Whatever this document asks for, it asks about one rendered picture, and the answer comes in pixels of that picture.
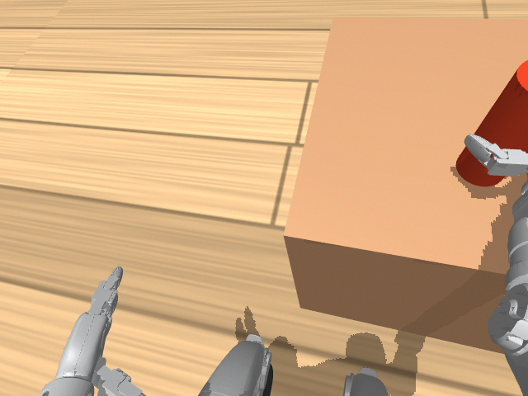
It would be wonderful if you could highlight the right robot arm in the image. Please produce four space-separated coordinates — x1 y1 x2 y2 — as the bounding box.
488 180 528 396

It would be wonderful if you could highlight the left robot hand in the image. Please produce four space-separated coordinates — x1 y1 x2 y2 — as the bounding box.
55 266 146 396

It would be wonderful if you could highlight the right robot hand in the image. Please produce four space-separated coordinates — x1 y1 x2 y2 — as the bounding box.
464 134 528 180

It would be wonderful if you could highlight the bottle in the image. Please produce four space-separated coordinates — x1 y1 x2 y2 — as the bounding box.
456 60 528 186

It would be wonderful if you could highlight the left robot arm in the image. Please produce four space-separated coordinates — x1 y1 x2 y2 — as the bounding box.
40 377 94 396

